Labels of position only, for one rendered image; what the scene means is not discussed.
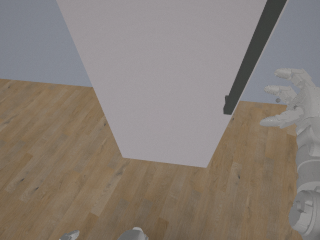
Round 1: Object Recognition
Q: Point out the fridge door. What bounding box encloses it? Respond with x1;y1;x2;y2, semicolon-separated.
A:
56;0;289;168

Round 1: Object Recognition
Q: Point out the handle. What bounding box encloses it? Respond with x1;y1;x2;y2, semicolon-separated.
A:
223;0;287;115

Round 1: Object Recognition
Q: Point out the robot right hand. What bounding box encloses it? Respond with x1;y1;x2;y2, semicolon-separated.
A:
259;68;320;129

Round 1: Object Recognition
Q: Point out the right robot upper arm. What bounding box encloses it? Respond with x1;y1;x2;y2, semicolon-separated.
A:
288;190;320;240

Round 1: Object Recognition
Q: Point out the robot right forearm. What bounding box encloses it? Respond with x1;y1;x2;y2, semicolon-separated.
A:
295;117;320;193

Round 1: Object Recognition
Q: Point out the left robot shin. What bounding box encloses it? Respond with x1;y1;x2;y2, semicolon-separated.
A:
133;227;143;232

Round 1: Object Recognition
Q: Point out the left robot thigh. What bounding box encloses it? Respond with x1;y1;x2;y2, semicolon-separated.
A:
117;229;149;240

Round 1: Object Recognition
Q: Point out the robot left hand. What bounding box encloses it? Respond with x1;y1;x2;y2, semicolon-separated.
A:
59;230;80;240

